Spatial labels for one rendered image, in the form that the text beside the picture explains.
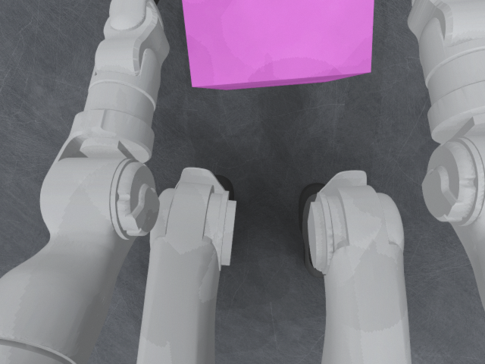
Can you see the left robot forearm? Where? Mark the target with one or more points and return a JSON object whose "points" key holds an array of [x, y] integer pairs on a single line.
{"points": [[123, 91]]}

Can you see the right robot upper arm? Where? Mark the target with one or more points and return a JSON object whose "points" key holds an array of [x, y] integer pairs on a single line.
{"points": [[454, 191]]}

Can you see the robot left foot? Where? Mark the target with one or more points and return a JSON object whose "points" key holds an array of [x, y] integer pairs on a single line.
{"points": [[226, 184]]}

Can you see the right robot forearm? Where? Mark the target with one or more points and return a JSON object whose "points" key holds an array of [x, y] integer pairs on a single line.
{"points": [[451, 39]]}

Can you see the carton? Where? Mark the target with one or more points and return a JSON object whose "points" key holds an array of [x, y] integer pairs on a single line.
{"points": [[241, 44]]}

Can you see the left robot upper arm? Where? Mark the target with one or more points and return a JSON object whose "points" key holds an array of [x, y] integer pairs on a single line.
{"points": [[53, 306]]}

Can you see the right robot shin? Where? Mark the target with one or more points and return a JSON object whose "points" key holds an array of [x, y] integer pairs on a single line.
{"points": [[391, 213]]}

